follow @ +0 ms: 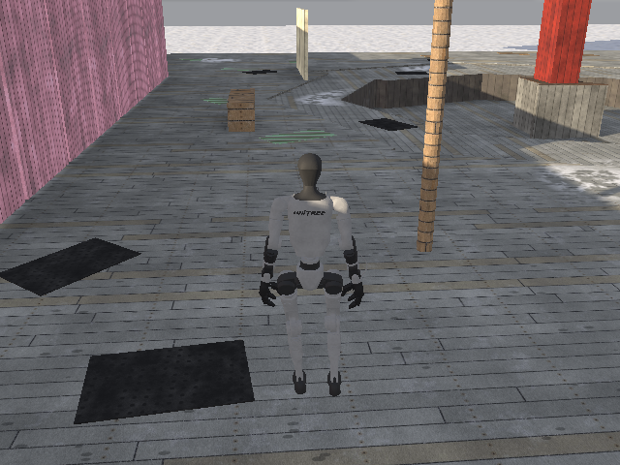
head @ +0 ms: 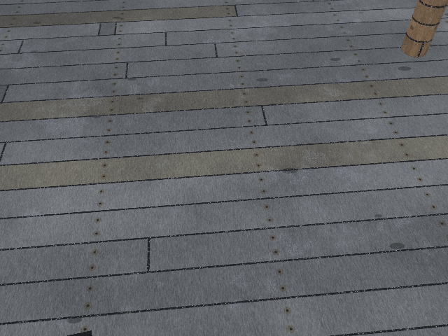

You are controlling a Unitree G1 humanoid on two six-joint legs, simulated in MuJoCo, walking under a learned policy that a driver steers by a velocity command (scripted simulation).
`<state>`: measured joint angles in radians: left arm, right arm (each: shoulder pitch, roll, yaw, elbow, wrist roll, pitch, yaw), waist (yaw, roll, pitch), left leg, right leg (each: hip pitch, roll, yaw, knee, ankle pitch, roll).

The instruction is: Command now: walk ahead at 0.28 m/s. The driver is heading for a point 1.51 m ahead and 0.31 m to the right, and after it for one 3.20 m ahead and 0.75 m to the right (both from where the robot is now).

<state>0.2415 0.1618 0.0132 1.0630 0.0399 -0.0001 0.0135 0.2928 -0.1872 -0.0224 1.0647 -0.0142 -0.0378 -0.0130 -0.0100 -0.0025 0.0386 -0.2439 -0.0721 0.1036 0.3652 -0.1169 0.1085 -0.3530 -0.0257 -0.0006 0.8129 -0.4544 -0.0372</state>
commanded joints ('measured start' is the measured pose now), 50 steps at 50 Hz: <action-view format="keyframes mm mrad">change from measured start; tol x16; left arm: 1 66 64 17 -19 2 -6 -14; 11 342 199 59 41 -19 -58 12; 15 173 136 54 -7 -27 -76 7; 33 373 26 27 -23 -63 -94 -14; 50 -249 60 33 -209 -15 -47 -52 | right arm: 1 22 -139 -35 -41 2 2 -1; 27 -361 -59 -29 -243 -12 -10 48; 33 241 -301 -110 -88 -44 -42 14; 37 -27 -109 -57 -113 -10 -49 22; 50 195 -98 -30 -35 2 -74 7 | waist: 1 26 84 6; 8 70 53 34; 11 108 -281 76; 16 3 -55 84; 28 53 -122 95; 31 -105 -76 -99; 33 -111 284 -370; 36 -35 14 -65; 50 -27 55 73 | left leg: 1 -71 303 -357 -306 -469 111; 8 -168 258 -292 -209 -567 87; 10 -405 145 -156 113 -529 24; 12 -577 77 -93 481 -299 -18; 17 -500 120 -77 567 -66 -77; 27 -357 101 16 237 -5 -43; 31 145 19 43 122 -17 40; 33 645 511 -720 -52 -283 221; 38 120 318 -330 -183 -14 93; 50 190 244 -115 -245 313 85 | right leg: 1 24 4 -43 -28 48 -11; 8 259 50 -109 -390 132 -53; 12 360 -369 506 -775 -349 -194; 26 374 -189 47 -676 591 -143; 30 414 -193 -9 -403 1046 -104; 31 344 -151 -48 -202 1024 -82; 32 126 -110 -70 90 677 -65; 33 -195 84 -68 455 -50 -28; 50 -260 -49 -87 -133 462 1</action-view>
